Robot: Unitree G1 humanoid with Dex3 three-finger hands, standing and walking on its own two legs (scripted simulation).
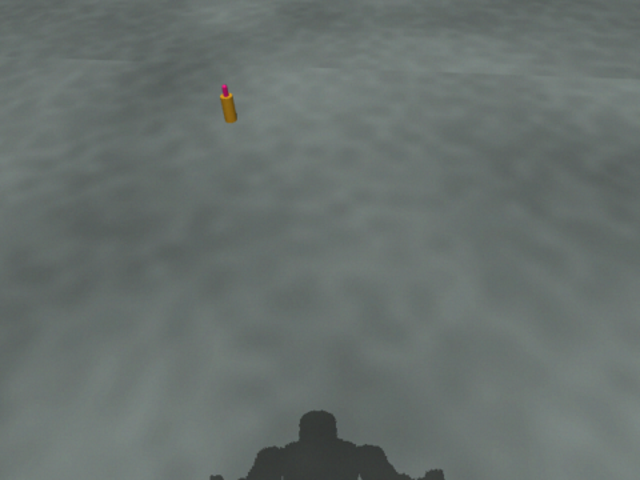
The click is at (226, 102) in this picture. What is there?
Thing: necked bottle
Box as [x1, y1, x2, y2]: [220, 85, 236, 122]
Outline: 222,85 223,93 220,95 225,120 227,122 233,122 236,120 232,96 230,93 227,92 226,86
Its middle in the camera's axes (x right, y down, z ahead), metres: -0.51 -0.80 +2.31
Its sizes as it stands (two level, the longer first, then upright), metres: 0.070 0.070 0.218
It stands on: the floor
